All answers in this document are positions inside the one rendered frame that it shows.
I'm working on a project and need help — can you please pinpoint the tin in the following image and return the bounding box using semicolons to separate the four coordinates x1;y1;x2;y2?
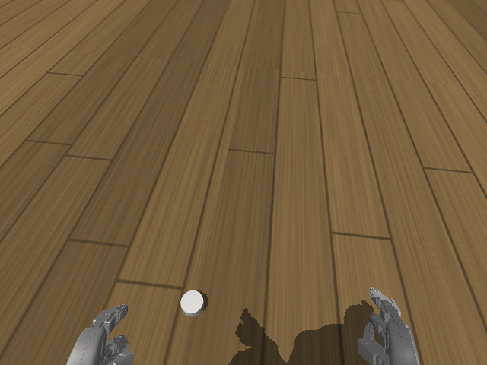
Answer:
180;290;204;316

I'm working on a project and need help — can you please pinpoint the left robot hand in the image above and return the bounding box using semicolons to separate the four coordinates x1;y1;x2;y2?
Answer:
66;304;134;365

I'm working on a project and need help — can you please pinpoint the right robot hand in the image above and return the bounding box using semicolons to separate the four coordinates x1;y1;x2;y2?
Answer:
358;287;420;365

